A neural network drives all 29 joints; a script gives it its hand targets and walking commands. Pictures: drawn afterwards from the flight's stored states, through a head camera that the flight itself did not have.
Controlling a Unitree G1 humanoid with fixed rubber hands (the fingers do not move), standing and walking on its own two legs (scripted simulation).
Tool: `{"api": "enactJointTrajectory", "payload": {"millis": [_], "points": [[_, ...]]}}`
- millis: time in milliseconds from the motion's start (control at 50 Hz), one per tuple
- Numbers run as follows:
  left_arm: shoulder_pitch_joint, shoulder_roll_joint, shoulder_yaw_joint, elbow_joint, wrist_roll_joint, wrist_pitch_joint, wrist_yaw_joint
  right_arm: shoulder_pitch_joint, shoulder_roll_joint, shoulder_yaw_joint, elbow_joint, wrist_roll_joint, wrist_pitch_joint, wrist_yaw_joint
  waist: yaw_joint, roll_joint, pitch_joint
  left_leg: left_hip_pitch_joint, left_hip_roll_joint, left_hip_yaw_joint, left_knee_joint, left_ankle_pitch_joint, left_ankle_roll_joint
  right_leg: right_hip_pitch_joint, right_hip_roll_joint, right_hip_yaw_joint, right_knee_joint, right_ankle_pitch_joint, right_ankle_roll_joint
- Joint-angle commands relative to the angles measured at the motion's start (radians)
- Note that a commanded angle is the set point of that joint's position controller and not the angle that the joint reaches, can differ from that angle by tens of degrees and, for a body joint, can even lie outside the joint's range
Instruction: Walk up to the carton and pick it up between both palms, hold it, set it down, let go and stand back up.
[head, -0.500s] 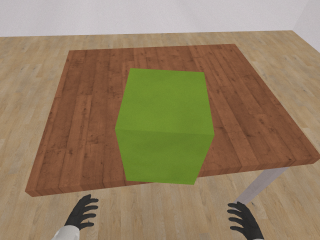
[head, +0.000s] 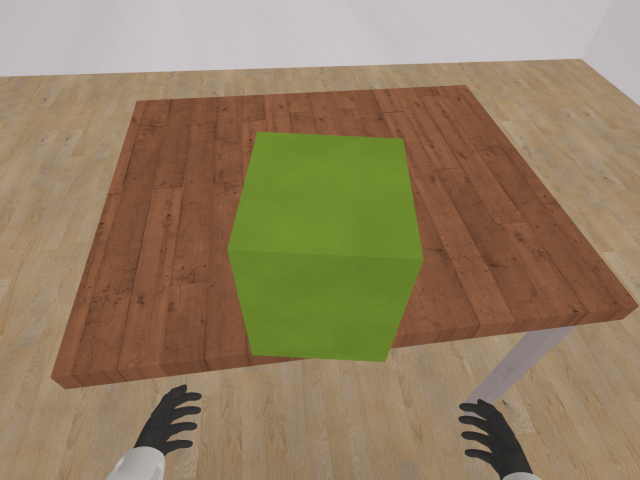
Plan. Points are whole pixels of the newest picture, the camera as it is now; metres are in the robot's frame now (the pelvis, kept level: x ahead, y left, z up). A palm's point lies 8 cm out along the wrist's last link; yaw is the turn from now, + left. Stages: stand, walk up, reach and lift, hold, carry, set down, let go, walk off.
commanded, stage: stand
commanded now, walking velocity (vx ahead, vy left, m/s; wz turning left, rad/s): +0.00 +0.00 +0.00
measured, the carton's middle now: (324, 251) +0.40 +0.02 +0.04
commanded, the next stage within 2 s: none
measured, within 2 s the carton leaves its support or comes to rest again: neither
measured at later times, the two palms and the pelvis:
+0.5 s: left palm out of the picture +0.12 +0.23 -0.13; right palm out of the picture +0.00 -0.23 -0.15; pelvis -0.01 +0.02 -0.03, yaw -7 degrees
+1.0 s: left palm out of the picture +0.11 +0.23 -0.12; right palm out of the picture -0.02 -0.23 -0.15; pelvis -0.02 +0.02 -0.02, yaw -9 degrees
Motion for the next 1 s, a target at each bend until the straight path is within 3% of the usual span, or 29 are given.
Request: {"api": "enactJointTrajectory", "payload": {"millis": [0,20,100,180,220,280,320,360,380,420,460,480,540,600,660,740,800,900,980], "points": [[0.081,0.149,0.062,-0.005,0.031,-0.141,0.002,0.075,-0.178,-0.065,-0.050,-0.011,0.185,-0.005,-0.030,0.046,0.008,-0.131,0.070,-0.023,0.010,-0.010,0.044,-0.229,-0.053,0.084,0.013,0.227,-0.007],[0.047,0.136,0.061,-0.015,0.025,-0.154,-0.002,0.094,-0.172,-0.064,-0.047,-0.006,0.192,0.000,-0.041,0.024,-0.055,-0.156,0.060,-0.014,0.028,-0.015,0.048,-0.200,-0.052,0.087,0.050,0.293,-0.019],[0.076,0.114,0.054,-0.006,0.017,-0.174,-0.007,0.062,-0.168,-0.071,-0.035,0.000,0.195,0.004,-0.029,-0.024,-0.161,-0.139,0.036,0.010,0.103,-0.070,0.054,-0.261,-0.051,0.129,0.083,0.320,-0.043],[0.112,0.149,0.064,0.005,0.022,-0.172,0.007,0.080,-0.148,-0.068,-0.021,-0.005,0.203,0.005,-0.027,-0.091,-0.174,-0.164,0.008,0.023,0.185,-0.073,0.054,-0.308,-0.091,0.223,0.065,0.294,-0.086],[0.125,0.149,0.064,0.011,0.022,-0.167,0.013,0.099,-0.147,-0.066,-0.010,-0.005,0.207,0.005,-0.027,-0.098,-0.174,-0.165,0.005,0.017,0.190,-0.082,0.059,-0.337,-0.097,0.249,0.064,0.259,-0.098],[0.125,0.124,0.055,0.012,0.020,-0.159,0.018,0.132,-0.164,-0.066,0.008,-0.005,0.205,0.002,-0.034,-0.037,-0.160,-0.154,0.053,-0.023,0.117,-0.071,0.087,-0.396,-0.041,0.192,0.133,0.185,-0.064],[0.141,0.078,0.044,0.016,0.014,-0.152,0.019,0.142,-0.191,-0.069,0.022,-0.006,0.201,-0.006,-0.029,0.100,-0.140,-0.195,0.156,-0.113,-0.004,0.001,0.146,-0.394,0.035,0.095,0.273,0.092,-0.021],[0.192,0.061,0.039,0.034,0.011,-0.144,0.022,0.124,-0.189,-0.067,0.030,-0.007,0.198,-0.015,-0.011,0.151,-0.123,-0.235,0.238,-0.149,-0.037,0.172,0.199,-0.354,0.031,0.056,0.327,-0.055,-0.004],[0.216,0.058,0.040,0.039,0.011,-0.141,0.021,0.111,-0.185,-0.063,0.035,-0.006,0.197,-0.018,-0.001,0.155,-0.117,-0.254,0.245,-0.131,-0.038,0.198,0.200,-0.331,0.022,0.053,0.324,-0.089,-0.005],[0.228,0.055,0.038,0.047,0.011,-0.140,0.021,0.095,-0.188,-0.063,0.044,-0.005,0.201,-0.021,0.007,0.139,-0.103,-0.293,0.194,-0.059,-0.023,0.111,0.158,-0.278,0.010,0.067,0.255,0.012,-0.016],[0.201,0.077,0.043,0.042,0.012,-0.144,0.021,0.111,-0.178,-0.063,0.054,-0.001,0.209,-0.021,-0.012,0.064,-0.072,-0.314,0.102,0.006,0.015,-0.103,0.101,-0.278,-0.009,0.126,0.201,0.203,-0.027],[0.182,0.092,0.047,0.040,0.014,-0.145,0.022,0.123,-0.171,-0.063,0.058,0.000,0.214,-0.020,-0.024,0.004,-0.056,-0.305,0.067,0.025,0.046,-0.170,0.083,-0.309,-0.023,0.167,0.171,0.238,-0.037],[0.165,0.129,0.059,0.037,0.018,-0.148,0.030,0.166,-0.150,-0.060,0.071,-0.002,0.223,-0.012,-0.047,-0.096,-0.042,-0.220,0.000,0.048,0.154,-0.175,0.063,-0.429,-0.082,0.310,0.045,0.117,-0.086],[0.155,0.122,0.058,0.045,0.018,-0.150,0.038,0.190,-0.134,-0.055,0.080,-0.001,0.218,-0.005,-0.057,-0.141,-0.073,-0.151,-0.001,0.038,0.157,-0.132,0.068,-0.472,-0.071,0.327,-0.005,0.015,-0.085],[0.140,0.092,0.052,0.046,0.016,-0.152,0.039,0.186,-0.145,-0.053,0.088,0.001,0.205,-0.006,-0.055,-0.108,-0.097,-0.146,0.045,0.006,0.094,-0.106,0.081,-0.452,-0.031,0.264,0.054,0.035,-0.054],[0.163,0.055,0.044,0.056,0.012,-0.152,0.033,0.166,-0.169,-0.056,0.094,-0.001,0.197,-0.015,-0.032,0.012,-0.124,-0.188,0.135,-0.048,-0.023,-0.096,0.116,-0.366,0.020,0.156,0.197,0.106,-0.019],[0.193,0.047,0.041,0.071,0.011,-0.148,0.031,0.137,-0.170,-0.057,0.100,0.002,0.201,-0.021,-0.016,0.058,-0.098,-0.231,0.153,-0.031,-0.053,-0.083,0.126,-0.325,0.019,0.128,0.212,0.120,-0.009],[0.176,0.070,0.044,0.081,0.014,-0.146,0.032,0.139,-0.163,-0.058,0.111,0.005,0.212,-0.021,-0.032,0.011,-0.061,-0.231,0.096,0.030,-0.004,-0.159,0.095,-0.338,-0.005,0.180,0.154,0.174,-0.023],[0.167,0.100,0.051,0.088,0.017,-0.149,0.036,0.164,-0.149,-0.054,0.117,0.005,0.216,-0.016,-0.048,-0.063,-0.058,-0.171,0.048,0.044,0.067,-0.139,0.079,-0.410,-0.035,0.268,0.067,0.104,-0.047]]}}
